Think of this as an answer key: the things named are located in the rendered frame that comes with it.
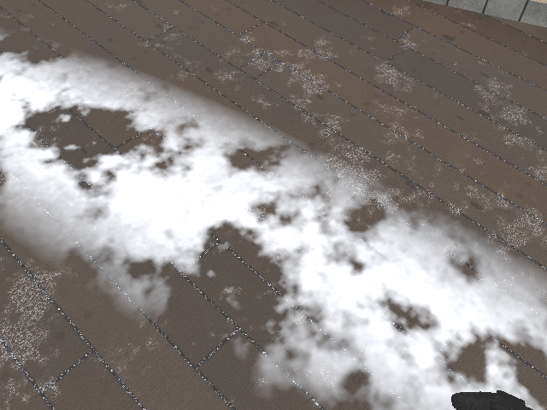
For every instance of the right robot hand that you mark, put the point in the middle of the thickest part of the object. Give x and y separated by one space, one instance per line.
487 401

